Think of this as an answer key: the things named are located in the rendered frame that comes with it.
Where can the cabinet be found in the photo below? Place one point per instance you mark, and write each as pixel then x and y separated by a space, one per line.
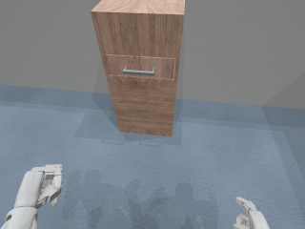
pixel 151 28

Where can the drawer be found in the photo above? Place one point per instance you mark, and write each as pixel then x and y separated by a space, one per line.
pixel 163 66

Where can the robot right hand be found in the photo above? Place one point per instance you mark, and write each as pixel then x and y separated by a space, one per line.
pixel 255 219

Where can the handle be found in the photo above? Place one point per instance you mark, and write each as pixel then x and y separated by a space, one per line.
pixel 135 72

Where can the robot left hand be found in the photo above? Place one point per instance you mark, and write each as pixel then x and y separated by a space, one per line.
pixel 46 180

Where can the robot left forearm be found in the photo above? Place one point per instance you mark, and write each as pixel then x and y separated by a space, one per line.
pixel 24 217

